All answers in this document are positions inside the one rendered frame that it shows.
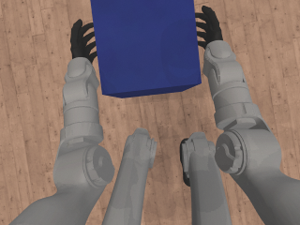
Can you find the robot left forearm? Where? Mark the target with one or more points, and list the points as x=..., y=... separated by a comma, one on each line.
x=80, y=107

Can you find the left robot hand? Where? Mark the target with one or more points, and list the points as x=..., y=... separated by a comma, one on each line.
x=79, y=47

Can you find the robot right shin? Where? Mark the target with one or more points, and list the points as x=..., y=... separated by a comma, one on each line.
x=198, y=135

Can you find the robot left upper arm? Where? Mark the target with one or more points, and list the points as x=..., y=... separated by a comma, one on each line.
x=80, y=177

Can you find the carton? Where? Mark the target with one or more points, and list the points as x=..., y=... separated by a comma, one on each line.
x=146, y=47

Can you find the robot right upper arm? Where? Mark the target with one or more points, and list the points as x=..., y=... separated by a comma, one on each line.
x=252, y=158

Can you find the robot shin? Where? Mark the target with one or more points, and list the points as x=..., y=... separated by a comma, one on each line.
x=198, y=135
x=130, y=138

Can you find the right robot hand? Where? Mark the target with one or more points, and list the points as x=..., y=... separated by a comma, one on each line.
x=210, y=26

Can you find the robot right forearm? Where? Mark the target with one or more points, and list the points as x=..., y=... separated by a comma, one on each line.
x=229, y=90

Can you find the robot left shin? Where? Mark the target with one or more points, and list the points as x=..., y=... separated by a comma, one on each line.
x=130, y=138

